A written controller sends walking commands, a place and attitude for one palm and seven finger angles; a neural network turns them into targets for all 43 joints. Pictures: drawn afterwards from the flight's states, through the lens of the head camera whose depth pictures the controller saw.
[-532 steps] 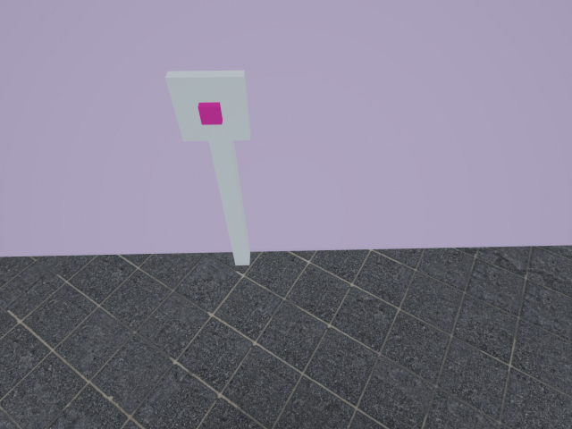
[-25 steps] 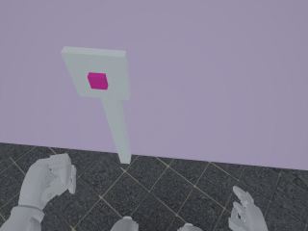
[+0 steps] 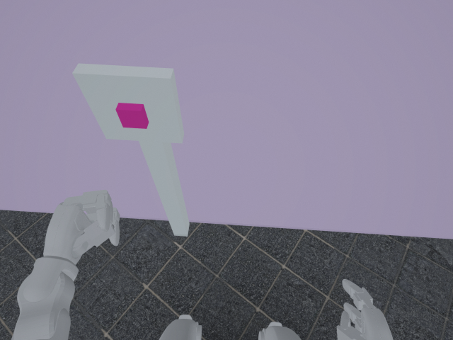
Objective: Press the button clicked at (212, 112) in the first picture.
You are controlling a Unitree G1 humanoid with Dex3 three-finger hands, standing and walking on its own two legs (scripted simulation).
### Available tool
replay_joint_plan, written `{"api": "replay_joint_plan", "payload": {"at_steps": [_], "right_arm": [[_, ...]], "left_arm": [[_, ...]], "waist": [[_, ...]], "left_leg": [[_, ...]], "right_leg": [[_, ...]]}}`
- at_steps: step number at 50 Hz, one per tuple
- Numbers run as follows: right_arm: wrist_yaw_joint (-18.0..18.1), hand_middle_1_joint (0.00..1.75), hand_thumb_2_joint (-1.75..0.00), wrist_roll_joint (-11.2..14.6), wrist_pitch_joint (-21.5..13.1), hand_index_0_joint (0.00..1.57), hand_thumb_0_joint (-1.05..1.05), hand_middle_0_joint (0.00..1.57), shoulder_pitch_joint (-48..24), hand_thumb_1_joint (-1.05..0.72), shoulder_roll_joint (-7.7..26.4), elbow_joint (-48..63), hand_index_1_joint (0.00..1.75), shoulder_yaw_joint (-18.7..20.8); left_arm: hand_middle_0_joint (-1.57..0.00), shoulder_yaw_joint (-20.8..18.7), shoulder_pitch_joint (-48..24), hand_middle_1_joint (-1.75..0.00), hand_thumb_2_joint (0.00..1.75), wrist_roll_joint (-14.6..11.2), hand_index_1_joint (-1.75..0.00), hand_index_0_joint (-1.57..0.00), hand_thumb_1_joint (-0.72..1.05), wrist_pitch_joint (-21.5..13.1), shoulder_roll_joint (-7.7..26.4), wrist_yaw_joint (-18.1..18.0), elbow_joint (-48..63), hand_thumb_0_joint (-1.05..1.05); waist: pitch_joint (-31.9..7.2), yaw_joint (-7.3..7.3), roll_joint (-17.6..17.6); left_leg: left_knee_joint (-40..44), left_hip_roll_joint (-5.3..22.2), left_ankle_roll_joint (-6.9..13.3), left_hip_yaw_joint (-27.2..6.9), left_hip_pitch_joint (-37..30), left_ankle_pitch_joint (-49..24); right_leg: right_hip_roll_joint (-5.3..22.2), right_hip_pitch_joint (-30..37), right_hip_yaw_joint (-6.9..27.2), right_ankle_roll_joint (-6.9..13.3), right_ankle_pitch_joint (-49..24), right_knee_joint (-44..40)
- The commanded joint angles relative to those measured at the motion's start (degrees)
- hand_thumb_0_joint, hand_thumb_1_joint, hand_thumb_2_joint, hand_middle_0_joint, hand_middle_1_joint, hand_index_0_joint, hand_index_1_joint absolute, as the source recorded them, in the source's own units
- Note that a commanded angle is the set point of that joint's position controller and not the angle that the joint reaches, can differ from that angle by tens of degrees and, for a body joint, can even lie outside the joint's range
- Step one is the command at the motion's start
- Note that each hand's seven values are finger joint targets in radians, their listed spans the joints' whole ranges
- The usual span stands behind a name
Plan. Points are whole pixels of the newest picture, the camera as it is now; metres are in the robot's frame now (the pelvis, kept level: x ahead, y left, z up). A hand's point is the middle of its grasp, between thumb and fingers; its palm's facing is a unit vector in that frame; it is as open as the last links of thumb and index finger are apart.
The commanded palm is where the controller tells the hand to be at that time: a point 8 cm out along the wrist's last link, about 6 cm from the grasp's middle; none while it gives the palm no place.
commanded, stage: aim a knuckle at the button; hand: left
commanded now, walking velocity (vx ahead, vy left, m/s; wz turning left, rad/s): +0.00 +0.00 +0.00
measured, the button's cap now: (133, 114) +0.53 +0.22 +0.06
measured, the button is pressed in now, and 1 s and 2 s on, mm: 0 0 0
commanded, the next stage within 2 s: press the button with the knuckle in 1.50 s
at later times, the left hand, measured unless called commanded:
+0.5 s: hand (129, 183) +0.38 +0.20 +0.04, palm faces -0.03 -1.00 -0.04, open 3.1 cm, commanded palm +0.37 +0.24 +0.04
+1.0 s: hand (146, 158) +0.44 +0.18 +0.03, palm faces -0.03 -1.00 -0.03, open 3.1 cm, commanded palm +0.41 +0.23 +0.04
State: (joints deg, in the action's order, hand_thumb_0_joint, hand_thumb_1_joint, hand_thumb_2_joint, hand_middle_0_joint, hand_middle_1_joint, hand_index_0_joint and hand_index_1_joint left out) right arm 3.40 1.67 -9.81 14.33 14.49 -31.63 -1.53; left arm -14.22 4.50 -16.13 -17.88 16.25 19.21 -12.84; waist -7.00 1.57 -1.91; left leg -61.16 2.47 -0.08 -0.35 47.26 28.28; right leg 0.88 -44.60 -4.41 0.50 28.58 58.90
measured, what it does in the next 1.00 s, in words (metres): stands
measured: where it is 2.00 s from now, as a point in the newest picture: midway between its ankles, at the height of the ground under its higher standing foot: outside the picture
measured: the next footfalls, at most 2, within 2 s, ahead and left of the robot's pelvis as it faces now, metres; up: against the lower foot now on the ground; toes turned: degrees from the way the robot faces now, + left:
none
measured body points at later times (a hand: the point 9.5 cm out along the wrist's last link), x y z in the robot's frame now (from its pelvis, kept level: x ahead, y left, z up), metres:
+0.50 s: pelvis +0.00 +0.00 +0.00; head +0.09 +0.01 +0.44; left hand +0.37 +0.25 +0.04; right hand +0.11 -0.26 -0.11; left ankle +0.01 +0.12 -0.67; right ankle +0.00 -0.12 -0.67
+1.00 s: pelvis -0.01 +0.01 -0.02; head +0.11 +0.01 +0.42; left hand +0.44 +0.23 +0.03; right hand +0.03 -0.26 -0.14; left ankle +0.01 +0.12 -0.67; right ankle +0.00 -0.12 -0.67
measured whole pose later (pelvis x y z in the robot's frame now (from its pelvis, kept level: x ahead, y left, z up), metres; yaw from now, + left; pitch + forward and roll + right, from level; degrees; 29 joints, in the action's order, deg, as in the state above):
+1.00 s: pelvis -0.01 +0.01 -0.02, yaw -2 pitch +21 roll -2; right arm 0.6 0.3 1.7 18.8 14.6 -36.1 -0.6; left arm -20.7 -34.7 -8.0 -24.8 21.0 14.7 -53.1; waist -7.4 6.3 -1.6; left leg -64.5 3.3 0.7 1.8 57.2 28.4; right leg 0.2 -55.7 -2.0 -0.1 27.8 62.5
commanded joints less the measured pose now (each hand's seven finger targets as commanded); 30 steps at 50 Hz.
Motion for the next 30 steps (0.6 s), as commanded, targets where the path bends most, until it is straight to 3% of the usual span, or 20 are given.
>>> {"api": "replay_joint_plan", "payload": {"at_steps": [1, 4, 5, 8, 10, 12, 13, 16, 19, 22, 24, 27, 30], "right_arm": [[0.22, 0.3, -0.9, 0.17, -1.84, 0.2, 0.0, 0.2, -0.32, -0.9, 7.98, 7.22, 0.3, 3.46], [0.36, 0.3, -0.9, 0.03, -1.63, 0.2, 0.0, 0.2, 0.55, -0.9, 8.41, 6.37, 0.3, 3.89], [0.28, 0.3, -0.9, -0.04, -1.45, 0.2, 0.0, 0.2, 0.64, -0.9, 8.27, 6.33, 0.3, 3.75], [0.23, 0.3, -0.9, -0.07, -0.75, 0.2, 0.0, 0.2, 1.17, -0.9, 8.52, 5.37, 0.3, 3.85], [0.06, 0.3, -0.9, -0.07, -0.25, 0.2, 0.0, 0.2, 1.42, -0.9, 8.39, 5.01, 0.3, 3.99], [0.01, 0.3, -0.9, -0.11, 0.46, 0.2, 0.0, 0.2, 1.66, -0.9, 8.41, 4.62, 0.3, 3.89], [0.03, 0.3, -0.9, -0.3, 0.88, 0.2, 0.0, 0.2, 1.89, -0.9, 8.6, 4.35, 0.3, 3.86], [-0.23, 0.3, -0.9, -0.26, 1.72, 0.2, 0.0, 0.2, 2.23, -0.9, 8.21, 4.29, 0.3, 3.86], [-0.28, 0.3, -0.9, -0.27, 2.54, 0.2, 0.0, 0.2, 3.05, -0.9, 8.45, 3.34, 0.3, 3.93], [-0.42, 0.3, -0.9, -0.18, 3.17, 0.2, 0.0, 0.2, 4.05, -0.9, 8.74, 2.31, 0.3, 3.86], [-0.43, 0.3, -0.9, -0.34, 3.67, 0.2, 0.0, 0.2, 4.65, -0.9, 8.92, 2.1, 0.3, 4.05], [-0.69, 0.3, -0.9, -0.53, 4.29, 0.2, 0.0, 0.2, 5.45, -0.9, 8.8, 1.59, 0.3, 4.12], [-1.07, 0.3, -0.9, -0.67, 5.28, 0.2, 0.0, 0.2, 6.18, -0.9, 9.02, 1.2, 0.3, 4.23]], "left_arm": [[-1.3, -3.13, -13.32, -1.5, 0.9, -0.62, -1.5, -1.3, 0.9, -3.87, 8.37, -1.24, 7.73, 0.0], [-1.3, -3.74, -17.76, -1.5, 0.9, 0.17, -1.5, -1.3, 0.9, -4.82, 10.06, -1.57, 6.68, 0.0], [-1.3, -2.78, -18.42, -1.5, 0.9, 0.35, -1.5, -1.3, 0.9, -4.86, 9.12, -1.5, 5.78, 0.0], [-1.3, -3.63, -21.92, -1.5, 0.9, 0.73, -1.5, -1.3, 0.9, -5.26, 10.47, -2.11, 2.73, 0.0], [-1.3, -3.54, -23.81, -1.5, 0.9, 1.16, -1.5, -1.3, 0.9, -5.43, 10.2, -2.56, 1.46, 0.0], [-1.3, -4.59, -26.19, -1.5, 0.9, 1.4, -1.5, -1.3, 0.9, -5.43, 11.33, -3.11, -1.19, 0.0], [-1.3, -5.86, -27.48, -1.5, 0.9, 1.44, -1.5, -1.3, 0.9, -5.61, 12.84, -3.36, -2.66, 0.0], [-1.3, -5.76, -29.43, -1.5, 0.9, 1.77, -1.5, -1.3, 0.9, -6.4, 12.39, -3.07, -4.31, 0.0], [-1.3, -5.42, -34.71, -1.5, 0.9, 2.36, -1.5, -1.3, 0.9, -6.91, 12.74, -2.96, -8.31, 0.0], [-1.3, -3.84, -41.02, -1.5, 0.9, 3.0, -1.5, -1.3, 0.9, -7.15, 12.02, -2.66, -12.37, 0.0], [-1.3, -4.66, -43.25, -1.5, 0.9, 3.25, -1.5, -1.3, 0.9, -7.57, 12.83, -2.67, -14.26, 0.0], [-1.3, -4.74, -46.47, -1.5, 0.9, 3.92, -1.5, -1.3, 0.9, -8.3, 13.51, -2.79, -15.29, 0.0], [-1.3, -6.59, -46.91, -1.5, 0.9, 4.14, -1.5, -1.3, 0.9, -8.27, 14.99, -3.38, -19.47, 0.0]], "waist": [[-13.58, 0.98, -0.71], [-16.92, 0.98, -0.89], [-16.88, 0.95, -1.58], [-17.07, 1.03, -0.12], [-18.5, 0.95, -1.47], [-18.13, 1.11, -0.57], [-18.08, 1.24, 1.7], [-19.73, 0.82, -1.44], [-19.1, 2.18, 0.21], [-18.14, 3.14, -1.06], [-20.27, 2.97, -0.08], [-23.19, 2.75, -3.18], [-23.08, 2.83, -0.25]], "left_leg": [[8.1, -2.16, 1.14, -0.71, -9.4, -16.06], [7.57, -1.93, 1.25, -0.83, -10.57, -17.42], [7.9, -2.0, 1.13, -0.83, -10.79, -17.52], [7.76, -1.82, 1.18, -1.11, -10.42, -17.91], [7.74, -1.8, 1.05, -0.8, -11.24, -18.5], [7.8, -1.85, 1.07, -0.61, -10.23, -17.68], [7.43, -1.83, 1.27, -0.67, -8.84, -17.46], [7.48, -1.91, 1.04, -0.15, -10.06, -19.36], [6.75, -1.65, 1.18, -0.31, -9.04, -18.51], [6.63, -1.53, 1.0, -0.8, -9.37, -17.39], [5.96, -1.59, 1.21, -0.73, -9.41, -17.95], [5.57, -1.48, 0.93, -0.97, -11.65, -20.61], [5.05, -1.46, 1.04, -0.76, -9.56, -20.79]], "right_leg": [[-1.69, 6.35, 1.94, 0.18, -15.77, -7.96], [-1.59, 6.63, 2.28, 0.34, -16.8, -7.39], [-1.49, 6.65, 2.05, 0.39, -16.85, -7.24], [-1.66, 6.39, 2.1, 0.51, -16.86, -7.02], [-1.46, 6.23, 2.17, 0.42, -17.68, -6.84], [-1.46, 6.59, 2.4, 0.29, -17.41, -7.01], [-1.55, 7.38, 2.59, 0.23, -17.47, -6.96], [-1.4, 7.71, 2.77, 0.4, -19.69, -6.51], [-1.63, 6.22, 2.92, 0.28, -19.11, -6.4], [-1.74, 3.35, 2.52, 0.5, -17.37, -6.24], [-1.75, 3.73, 2.83, 0.47, -17.86, -5.97], [-1.72, 3.02, 2.66, 0.73, -19.37, -5.02], [-1.92, 3.66, 2.82, 0.45, -20.21, -4.93]]}}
